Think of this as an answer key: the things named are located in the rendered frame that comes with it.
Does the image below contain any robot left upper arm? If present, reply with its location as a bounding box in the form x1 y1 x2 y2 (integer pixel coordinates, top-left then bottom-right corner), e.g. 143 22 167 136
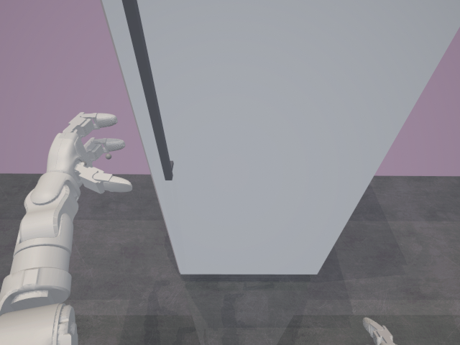
0 303 78 345

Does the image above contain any left robot forearm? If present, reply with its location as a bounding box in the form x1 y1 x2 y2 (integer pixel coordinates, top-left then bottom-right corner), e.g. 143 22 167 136
0 172 81 315

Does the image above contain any handle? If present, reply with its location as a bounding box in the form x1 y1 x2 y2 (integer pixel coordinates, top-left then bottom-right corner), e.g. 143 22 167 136
122 0 174 180

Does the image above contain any right robot hand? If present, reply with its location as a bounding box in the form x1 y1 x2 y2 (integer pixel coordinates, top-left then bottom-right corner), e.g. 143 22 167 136
363 317 397 345

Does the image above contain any left robot hand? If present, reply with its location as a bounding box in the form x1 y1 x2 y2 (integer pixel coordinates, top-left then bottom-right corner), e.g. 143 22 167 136
46 112 132 194

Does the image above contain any fridge door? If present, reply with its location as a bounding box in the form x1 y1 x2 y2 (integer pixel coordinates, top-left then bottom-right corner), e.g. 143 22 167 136
102 0 460 275

